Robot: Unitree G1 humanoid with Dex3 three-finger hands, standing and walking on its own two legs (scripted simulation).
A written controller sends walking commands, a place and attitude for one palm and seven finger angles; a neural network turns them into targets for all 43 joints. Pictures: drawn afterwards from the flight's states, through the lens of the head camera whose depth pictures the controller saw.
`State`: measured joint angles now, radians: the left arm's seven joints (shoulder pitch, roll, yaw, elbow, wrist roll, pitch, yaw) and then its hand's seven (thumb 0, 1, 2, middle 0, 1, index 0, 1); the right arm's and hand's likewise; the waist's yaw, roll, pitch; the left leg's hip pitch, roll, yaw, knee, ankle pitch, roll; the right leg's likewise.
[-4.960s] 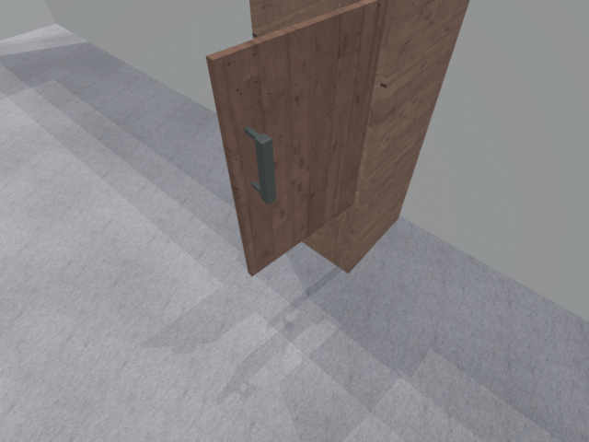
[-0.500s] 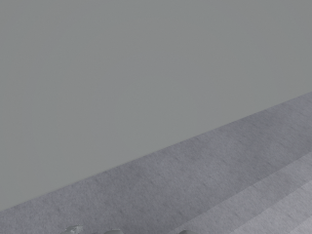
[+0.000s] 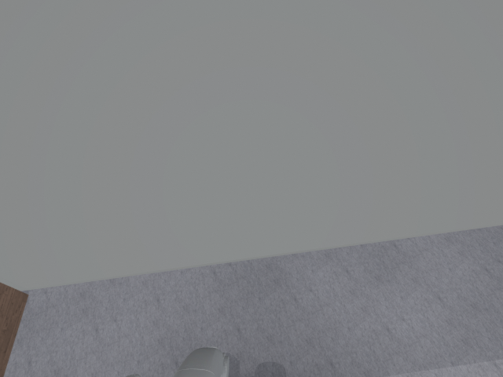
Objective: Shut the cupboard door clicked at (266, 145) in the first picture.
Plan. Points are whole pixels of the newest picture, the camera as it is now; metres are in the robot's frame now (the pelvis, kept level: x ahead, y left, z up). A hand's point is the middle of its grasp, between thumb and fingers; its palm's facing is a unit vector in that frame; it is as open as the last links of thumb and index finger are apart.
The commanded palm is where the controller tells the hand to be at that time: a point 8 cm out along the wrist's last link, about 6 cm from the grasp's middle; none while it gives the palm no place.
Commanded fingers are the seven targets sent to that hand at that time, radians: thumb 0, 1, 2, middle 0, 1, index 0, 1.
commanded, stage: turn to face it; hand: left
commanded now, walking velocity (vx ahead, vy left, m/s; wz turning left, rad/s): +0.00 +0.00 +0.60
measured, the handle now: out of the picture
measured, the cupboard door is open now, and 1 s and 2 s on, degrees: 83 83 83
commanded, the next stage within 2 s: none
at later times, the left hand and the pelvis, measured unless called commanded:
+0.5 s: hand out of the picture +0.04 +0.23 -0.16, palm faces +0.32 -0.90 -0.28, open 7.4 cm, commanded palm none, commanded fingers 0.00 0.90 0.90 -0.20 -0.30 -0.20 -0.30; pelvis +0.01 -0.01 -0.01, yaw +17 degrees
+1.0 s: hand out of the picture -0.04 +0.16 -0.19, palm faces +0.61 -0.75 -0.24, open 7.3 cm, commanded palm none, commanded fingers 0.00 0.90 0.90 -0.20 -0.30 -0.20 -0.30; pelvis +0.04 -0.03 -0.02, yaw +37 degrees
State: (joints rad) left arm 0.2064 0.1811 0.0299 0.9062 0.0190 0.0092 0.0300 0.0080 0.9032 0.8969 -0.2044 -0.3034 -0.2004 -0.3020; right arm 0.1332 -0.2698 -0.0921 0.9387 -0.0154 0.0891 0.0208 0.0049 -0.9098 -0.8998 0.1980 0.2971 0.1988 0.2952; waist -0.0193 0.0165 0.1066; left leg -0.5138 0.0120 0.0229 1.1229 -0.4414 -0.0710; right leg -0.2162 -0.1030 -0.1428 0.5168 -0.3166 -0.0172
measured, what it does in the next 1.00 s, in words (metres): steps on the spot, turning left: left foot, then right foot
